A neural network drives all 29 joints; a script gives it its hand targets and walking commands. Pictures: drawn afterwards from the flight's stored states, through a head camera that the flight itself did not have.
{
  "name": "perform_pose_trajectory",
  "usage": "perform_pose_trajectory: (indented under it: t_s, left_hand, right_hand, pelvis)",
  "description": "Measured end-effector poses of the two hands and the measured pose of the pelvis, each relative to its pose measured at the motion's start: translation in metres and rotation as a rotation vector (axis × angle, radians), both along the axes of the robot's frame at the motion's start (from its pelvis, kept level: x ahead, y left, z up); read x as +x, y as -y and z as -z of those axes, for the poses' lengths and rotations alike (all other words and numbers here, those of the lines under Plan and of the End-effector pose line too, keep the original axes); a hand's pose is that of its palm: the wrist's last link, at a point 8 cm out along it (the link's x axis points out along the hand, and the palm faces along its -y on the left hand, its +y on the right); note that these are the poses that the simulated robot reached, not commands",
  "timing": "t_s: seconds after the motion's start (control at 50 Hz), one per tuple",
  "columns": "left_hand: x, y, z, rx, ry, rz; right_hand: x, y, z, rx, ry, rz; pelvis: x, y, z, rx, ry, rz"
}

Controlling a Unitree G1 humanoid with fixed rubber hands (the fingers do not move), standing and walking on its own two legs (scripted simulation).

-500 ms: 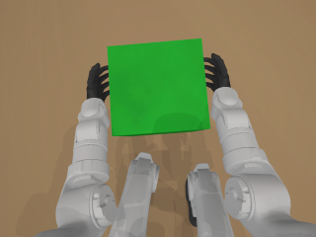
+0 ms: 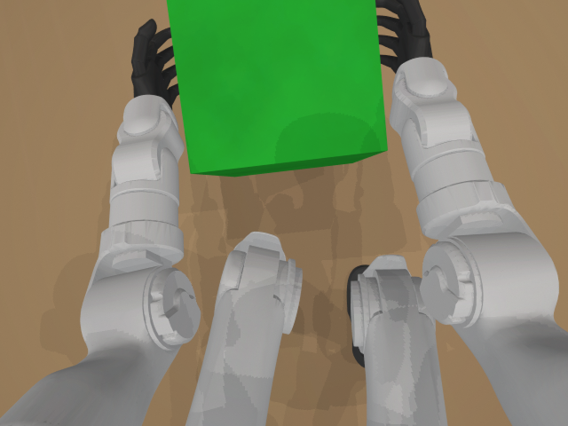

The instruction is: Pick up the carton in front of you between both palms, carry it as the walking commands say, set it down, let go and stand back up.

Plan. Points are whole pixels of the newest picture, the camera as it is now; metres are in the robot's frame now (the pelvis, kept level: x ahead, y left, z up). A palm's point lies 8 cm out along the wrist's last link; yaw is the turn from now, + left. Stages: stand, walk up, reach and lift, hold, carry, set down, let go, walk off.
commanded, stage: set down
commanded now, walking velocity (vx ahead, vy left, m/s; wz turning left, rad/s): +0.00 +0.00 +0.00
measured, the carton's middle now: (282, 95) +0.50 +0.11 -0.22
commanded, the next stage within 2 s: none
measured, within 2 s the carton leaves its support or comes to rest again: rests again in 1.02 s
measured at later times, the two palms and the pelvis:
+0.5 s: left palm (170, 103) +0.46 +0.25 -0.18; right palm (406, 70) +0.54 -0.05 -0.18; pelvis +0.01 -0.01 -0.03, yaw +0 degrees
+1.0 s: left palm (179, 108) +0.46 +0.24 -0.21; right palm (408, 75) +0.54 -0.05 -0.21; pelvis +0.00 -0.01 -0.04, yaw +0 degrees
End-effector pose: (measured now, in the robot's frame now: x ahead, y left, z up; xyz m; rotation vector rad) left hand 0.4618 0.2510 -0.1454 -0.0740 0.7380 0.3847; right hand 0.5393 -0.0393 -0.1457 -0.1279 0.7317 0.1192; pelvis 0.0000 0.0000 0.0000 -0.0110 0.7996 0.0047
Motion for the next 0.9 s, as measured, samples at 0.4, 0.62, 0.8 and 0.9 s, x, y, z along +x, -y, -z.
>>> perform_pose_trajectory:
  t_s: [0.4,0.62,0.8,0.9]
  left_hand:
    - [0.003,0.002,0.028,0.000,-0.040,0.015]
    - [-0.002,0.009,0.046,-0.009,-0.075,0.048]
    - [-0.001,0.010,0.060,-0.019,-0.080,0.059]
    - [0.000,0.009,0.061,-0.023,-0.077,0.069]
  right_hand:
    - [0.005,0.003,0.032,-0.011,-0.030,-0.028]
    - [0.001,0.011,0.048,-0.035,-0.055,-0.042]
    - [0.003,0.014,0.060,-0.035,-0.062,-0.051]
    - [0.004,0.015,0.061,-0.029,-0.061,-0.062]
  pelvis:
    - [0.007,0.005,0.025,0.026,0.043,0.024]
    - [0.005,0.008,0.026,0.031,0.064,0.029]
    - [0.007,0.008,0.032,0.033,0.088,0.032]
    - [0.005,0.007,0.036,0.036,0.099,0.031]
